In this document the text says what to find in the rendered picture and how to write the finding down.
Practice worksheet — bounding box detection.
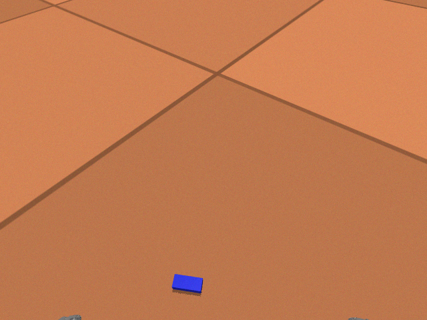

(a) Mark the small box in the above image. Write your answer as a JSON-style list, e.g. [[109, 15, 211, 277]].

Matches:
[[172, 274, 203, 293]]

